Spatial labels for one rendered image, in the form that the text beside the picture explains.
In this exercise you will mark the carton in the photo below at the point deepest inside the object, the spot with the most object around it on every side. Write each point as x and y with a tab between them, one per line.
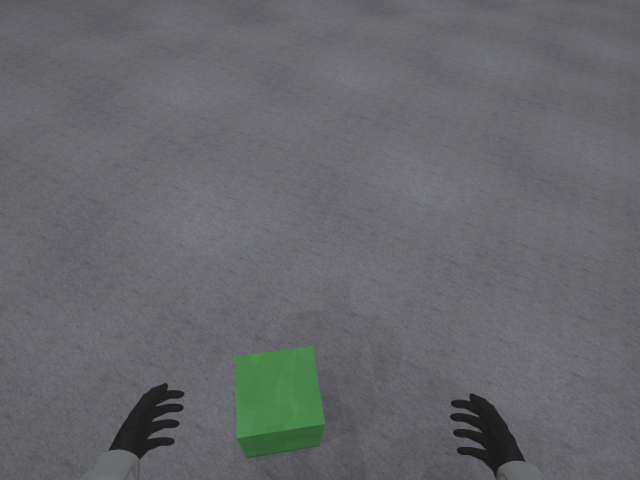
278	402

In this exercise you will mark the right robot hand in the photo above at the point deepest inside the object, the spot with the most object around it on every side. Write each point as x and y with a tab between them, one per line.
500	444

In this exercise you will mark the robot left forearm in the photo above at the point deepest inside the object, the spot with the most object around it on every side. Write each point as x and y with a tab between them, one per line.
114	465

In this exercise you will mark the left robot hand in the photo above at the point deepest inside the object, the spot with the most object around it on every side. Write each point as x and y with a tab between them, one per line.
134	432

